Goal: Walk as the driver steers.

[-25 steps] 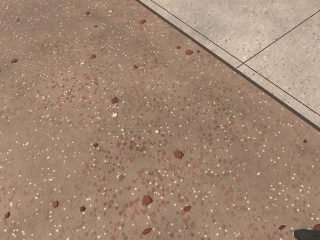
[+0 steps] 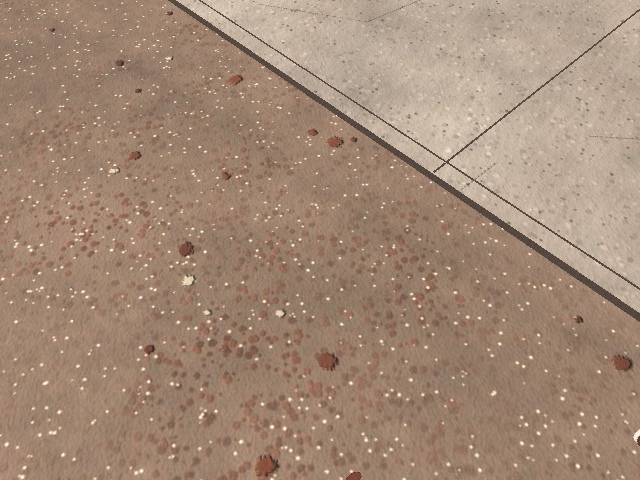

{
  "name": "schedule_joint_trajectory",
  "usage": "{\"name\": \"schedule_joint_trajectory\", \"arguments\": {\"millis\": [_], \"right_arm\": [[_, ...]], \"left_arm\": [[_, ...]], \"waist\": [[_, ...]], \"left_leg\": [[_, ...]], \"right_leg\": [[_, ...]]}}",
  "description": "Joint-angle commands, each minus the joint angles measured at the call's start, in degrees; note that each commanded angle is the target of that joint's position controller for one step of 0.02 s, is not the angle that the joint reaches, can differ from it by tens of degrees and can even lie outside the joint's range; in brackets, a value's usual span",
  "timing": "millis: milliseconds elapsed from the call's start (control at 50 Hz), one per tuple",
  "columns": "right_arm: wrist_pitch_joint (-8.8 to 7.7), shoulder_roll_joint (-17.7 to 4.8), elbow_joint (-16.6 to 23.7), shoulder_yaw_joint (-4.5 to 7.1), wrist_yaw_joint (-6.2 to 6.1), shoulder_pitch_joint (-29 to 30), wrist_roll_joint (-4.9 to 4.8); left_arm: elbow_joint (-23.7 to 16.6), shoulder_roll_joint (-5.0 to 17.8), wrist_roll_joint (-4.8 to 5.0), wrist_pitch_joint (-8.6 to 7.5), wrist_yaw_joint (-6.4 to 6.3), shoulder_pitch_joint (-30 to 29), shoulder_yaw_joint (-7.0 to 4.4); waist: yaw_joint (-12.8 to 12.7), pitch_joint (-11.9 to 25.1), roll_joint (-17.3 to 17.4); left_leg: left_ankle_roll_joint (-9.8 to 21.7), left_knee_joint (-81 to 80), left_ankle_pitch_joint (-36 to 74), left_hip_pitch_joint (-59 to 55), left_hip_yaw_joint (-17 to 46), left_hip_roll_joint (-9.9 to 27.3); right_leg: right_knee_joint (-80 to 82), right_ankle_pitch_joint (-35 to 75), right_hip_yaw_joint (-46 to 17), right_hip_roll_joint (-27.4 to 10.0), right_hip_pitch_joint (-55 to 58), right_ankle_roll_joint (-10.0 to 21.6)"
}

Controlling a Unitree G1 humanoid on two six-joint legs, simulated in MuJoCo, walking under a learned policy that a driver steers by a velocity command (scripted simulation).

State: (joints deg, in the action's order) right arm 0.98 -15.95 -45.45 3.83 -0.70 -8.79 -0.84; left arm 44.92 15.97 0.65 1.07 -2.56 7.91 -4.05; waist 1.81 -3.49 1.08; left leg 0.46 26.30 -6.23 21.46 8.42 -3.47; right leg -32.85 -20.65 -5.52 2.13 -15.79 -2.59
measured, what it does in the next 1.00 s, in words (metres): steps on the spot, turning left: right foot, then left foot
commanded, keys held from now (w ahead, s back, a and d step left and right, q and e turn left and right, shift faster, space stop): q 0.52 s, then no key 0.48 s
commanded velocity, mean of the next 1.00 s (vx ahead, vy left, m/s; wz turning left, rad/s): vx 0.01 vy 0.00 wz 0.37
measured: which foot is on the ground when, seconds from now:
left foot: down 0.00-0.04, up 0.06-0.40, down 0.42-1.00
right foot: up 0.00-0.00, down 0.02-0.42, up 0.44-0.82, down 0.84-1.00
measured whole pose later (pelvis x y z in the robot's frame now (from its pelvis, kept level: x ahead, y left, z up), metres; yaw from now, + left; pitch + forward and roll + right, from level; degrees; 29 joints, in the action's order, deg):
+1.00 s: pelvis +0.04 +0.02 +0.00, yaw +24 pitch +0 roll +0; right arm 1.3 -14.6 -42.3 1.2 -0.2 -10.1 1.0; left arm 43.5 14.3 -1.1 -1.5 -0.3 11.1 -2.0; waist 0.3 -1.0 1.8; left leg 0.8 30.4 -15.9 14.2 5.5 -3.2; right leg -30.1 -16.1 -0.9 -0.6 -13.9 -0.9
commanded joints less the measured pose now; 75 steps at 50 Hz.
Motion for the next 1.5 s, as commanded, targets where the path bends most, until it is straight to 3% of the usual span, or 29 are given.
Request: {"name": "schedule_joint_trajectory", "arguments": {"millis": [20,40,60,80,100,140,200,280,360,400,420,440,460,480,500,520,540,580,660,760,820,840,860,880,900,920,980,1140,1500], "right_arm": [[0.3,-9.0,5.1,2.41,-1.32,3.6,-0.82],[0.26,-7.1,5.8,1.82,-1.34,3.5,-0.48],[-0.22,-5.6,8.4,1.52,-1.0,5.4,-0.68],[-0.85,-9.0,7.3,2.65,-0.86,3.4,0.14],[-0.78,-10.7,5.7,3.61,-0.58,0.6,-0.17],[0.56,-9.1,3.5,3.59,-0.84,-3.2,-0.02],[1.16,-6.3,6.2,2.34,-0.2,0.7,-0.63],[1.19,-5.1,10.1,1.11,1.44,5.0,-0.58],[1.69,-7.2,11.3,1.8,2.42,3.6,-0.63],[1.99,-7.4,10.5,2.42,2.45,-0.2,-0.4],[1.98,-9.4,9.9,3.38,1.8,-3.2,-0.25],[1.89,-16.2,10.5,5.15,0.7,-6.6,-0.15],[0.96,-19.2,11.6,5.13,1.03,-6.8,1.54],[-0.23,-15.3,11.5,4.18,1.69,-7.0,1.93],[-1.0,-13.7,11.4,3.59,1.59,-4.0,1.61],[-1.13,-12.5,11.5,3.38,1.18,-0.8,0.73],[-0.92,-11.0,11.9,2.76,0.78,1.7,0.09],[-0.65,-10.1,12.3,2.1,0.17,2.8,0.78],[-0.65,-9.4,11.4,1.63,-0.48,1.8,1.0],[-0.32,-9.7,10.1,1.16,0.14,1.5,1.43],[-0.29,-7.5,9.2,-0.09,0.46,2.8,0.72],[-0.66,-5.9,8.3,-0.75,0.49,0.8,0.89],[-1.2,-4.5,8.1,-1.27,0.53,-1.0,2.02],[-1.53,-3.8,7.7,-1.08,0.76,-5.1,2.09],[-1.42,-5.4,7.2,-0.99,0.57,-3.1,2.59],[-1.13,-6.6,7.3,-0.54,0.5,-0.8,2.32],[-0.08,-6.1,7.1,-0.47,0.15,0.2,1.77],[-0.67,-4.4,4.6,-0.47,-0.09,-1.5,1.4],[-0.23,-4.4,-1.6,-0.1,-1.6,-3.2,1.2]], "left_arm": [[-0.9,5.9,-0.28,-1.31,0.45,7.2,-1.98],[-1.1,9.3,-1.39,-1.3,0.17,9.3,-2.75],[-0.9,13.8,-2.67,-1.1,0.37,7.9,-3.76],[-3.2,11.1,-4.05,-1.61,0.3,3.5,-2.99],[-4.5,8.4,-3.62,-2.05,-0.13,0.2,-2.11],[-5.1,7.0,-1.28,-2.57,-0.39,-2.6,-1.63],[-4.0,7.7,-0.97,-1.85,-0.75,0.9,-1.67],[-3.6,10.8,-0.99,-0.73,-0.83,3.2,-2.66],[-3.6,12.7,0.14,-0.81,0.27,2.5,-3.37],[-3.4,12.2,1.33,-1.26,0.66,1.2,-3.28],[-2.1,10.4,1.03,-1.78,1.07,4.3,-2.85],[-3.5,7.5,-1.58,-2.15,1.32,5.0,-1.92],[-6.8,5.3,-2.7,-2.46,1.16,1.3,-1.03],[-6.8,8.6,-1.53,-2.15,0.98,-1.8,-1.95],[-6.9,9.0,-0.33,-1.79,0.83,-2.2,-2.18],[-5.8,9.0,-0.53,-1.42,0.23,-1.1,-2.39],[-5.3,9.8,-1.05,-0.99,-0.27,-0.2,-2.72],[-4.6,9.0,-1.1,-0.79,-0.1,2.5,-2.67],[-5.1,6.4,-0.87,-0.94,0.16,1.8,-1.45],[-5.9,6.8,-0.49,-1.39,0.97,0.6,-1.05],[-5.1,5.4,-0.68,-2.17,1.61,3.3,-0.69],[-5.1,5.8,-1.48,-2.52,1.73,3.7,-0.51],[-5.6,9.1,-2.21,-2.72,1.45,4.7,-0.92],[-5.0,10.9,-2.11,-2.66,1.53,1.8,-1.11],[-5.7,6.8,-1.75,-2.78,1.96,-0.1,-0.25],[-5.8,5.5,-1.85,-2.95,2.2,-0.7,0.16],[-5.2,6.3,-1.73,-3.83,2.16,1.2,0.28],[-5.0,5.1,-1.29,-3.23,1.52,2.0,1.03],[0.5,4.1,-1.08,-3.3,1.85,2.7,1.66]], "waist": [[-3.9,9.8,8.0],[-4.1,9.7,1.9],[-2.7,5.4,-15.2],[-2.5,5.2,-14.4],[-0.7,5.5,-10.0],[0.4,4.7,-7.3],[-2.2,3.6,-8.8],[-4.8,5.3,-10.7],[-4.2,5.5,-11.7],[-1.5,6.1,-10.5],[-0.5,7.9,-6.3],[-0.6,11.3,7.6],[0.3,14.4,16.1],[3.0,15.3,7.3],[1.0,11.2,6.3],[-0.6,8.8,3.6],[-1.7,7.6,4.1],[-3.0,8.8,5.9],[-1.9,9.0,6.6],[-0.2,6.7,7.5],[-2.9,6.0,5.9],[-3.0,6.5,3.9],[-1.5,8.1,-1.8],[3.5,8.1,-10.4],[1.5,8.0,-10.0],[0.3,6.3,-9.1],[-1.2,4.7,-6.6],[-2.1,5.2,-0.9],[-1.7,3.4,-1.1]], "left_leg": [[6.4,-6.3,-7.8,-2.8,14.2,8.9],[3.5,1.1,-13.4,4.9,10.3,5.7],[0.7,11.9,-21.4,13.5,-1.8,-2.7],[-1.2,25.9,-27.6,13.7,-1.5,-0.3],[-1.7,33.4,-25.7,13.5,-0.4,0.2],[-3.8,39.5,-20.1,15.6,-1.2,1.0],[-6.0,36.4,-15.7,17.4,-4.9,2.6],[-6.1,23.6,-15.3,11.5,-8.6,4.9],[-3.4,13.2,-13.9,3.0,-12.5,3.8],[-0.5,1.9,-5.6,-4.8,-14.0,2.2],[1.7,-3.7,3.5,-13.4,-11.1,2.1],[6.8,-3.5,26.3,-26.5,6.2,14.5],[20.4,-3.5,38.4,-27.4,23.9,27.2],[21.6,-5.2,31.3,-24.9,20.5,25.8],[18.2,-5.8,24.5,-20.9,14.7,22.0],[14.7,-6.3,16.9,-17.7,11.4,18.3],[13.1,-6.8,14.5,-15.0,9.4,16.9],[12.9,-7.5,15.2,-11.2,6.6,14.7],[12.9,-7.4,10.4,-11.5,5.7,13.8],[13.3,-7.1,1.7,-8.1,8.8,14.4],[10.7,-4.0,1.6,-6.1,9.0,12.7],[7.9,-3.1,-0.1,-4.6,8.5,10.9],[4.4,1.4,-4.9,-2.5,5.3,7.4],[1.9,1.8,-12.2,-3.7,-0.8,2.6],[0.1,1.3,-10.4,-8.4,-1.7,3.3],[0.1,1.1,-8.6,-8.2,-1.5,3.1],[1.5,0.9,-3.4,-7.2,0.0,3.9],[0.9,0.8,1.0,-7.2,0.5,4.2],[-0.1,0.1,3.0,-10.9,0.2,4.5]], "right_leg": [[10.3,8.1,1.8,-0.8,9.3,3.1],[13.5,7.3,-5.5,-9.8,14.4,6.6],[18.1,11.5,-18.0,-19.6,10.0,14.0],[18.3,20.6,-20.8,-25.0,7.5,18.0],[16.6,26.8,-16.4,-23.1,7.5,17.0],[13.8,32.1,-8.0,-18.6,10.1,13.4],[13.4,36.0,-1.9,-16.6,12.7,13.9],[12.7,35.5,0.9,-18.2,14.8,14.5],[10.2,35.6,3.0,-19.7,12.4,13.4],[4.6,33.3,5.6,-18.6,9.8,10.3],[-2.6,28.5,9.1,-15.9,5.4,6.6],[-18.9,7.7,13.6,-10.7,-9.0,0.8],[-31.5,-21.2,8.3,-2.1,-21.6,-2.0],[-38.2,-19.9,1.9,-3.9,-22.2,-1.8],[-38.3,-14.7,1.5,-4.8,-22.6,-0.9],[-35.5,-9.8,1.2,-5.6,-22.4,-0.7],[-33.1,-6.1,1.2,-6.0,-21.2,-0.9],[-32.9,-1.2,2.4,-4.5,-16.2,-1.7],[-21.0,1.6,2.5,-4.8,-13.4,-2.5],[-9.0,0.3,3.4,-4.4,-6.0,-1.7],[6.4,9.0,4.8,-3.4,2.9,0.1],[11.2,16.6,2.4,-5.1,7.8,1.1],[11.4,28.4,-3.9,-11.8,12.2,3.2],[9.4,27.1,-6.2,-14.6,8.2,7.6],[10.9,17.7,-5.7,-13.1,3.5,8.6],[10.7,12.1,-3.5,-10.3,2.7,6.8],[9.1,11.1,-0.6,-7.7,2.7,4.2],[6.2,14.9,1.1,-6.1,5.2,4.3],[8.2,13.7,2.0,-4.7,4.0,4.2]]}}
Keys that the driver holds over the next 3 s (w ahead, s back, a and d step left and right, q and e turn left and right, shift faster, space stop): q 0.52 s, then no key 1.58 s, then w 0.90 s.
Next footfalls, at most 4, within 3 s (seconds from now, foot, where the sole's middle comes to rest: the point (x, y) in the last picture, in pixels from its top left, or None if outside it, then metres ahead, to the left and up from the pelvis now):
0.02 right None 0.03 -0.13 -0.77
0.42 left None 0.03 0.14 -0.77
0.84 right None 0.13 -0.08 -0.77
2.40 left None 0.07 0.17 -0.77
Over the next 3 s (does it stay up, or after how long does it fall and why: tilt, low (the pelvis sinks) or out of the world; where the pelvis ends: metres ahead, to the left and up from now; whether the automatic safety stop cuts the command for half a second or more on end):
stays up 0.36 0.14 -0.01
